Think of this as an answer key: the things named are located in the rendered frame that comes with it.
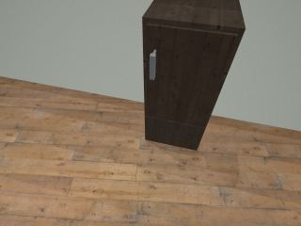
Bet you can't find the handle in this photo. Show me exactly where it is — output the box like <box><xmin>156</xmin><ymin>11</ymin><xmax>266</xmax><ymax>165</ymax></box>
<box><xmin>150</xmin><ymin>49</ymin><xmax>157</xmax><ymax>80</ymax></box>

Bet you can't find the cupboard door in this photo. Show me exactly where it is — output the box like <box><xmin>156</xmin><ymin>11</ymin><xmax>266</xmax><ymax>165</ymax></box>
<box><xmin>146</xmin><ymin>23</ymin><xmax>238</xmax><ymax>127</ymax></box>

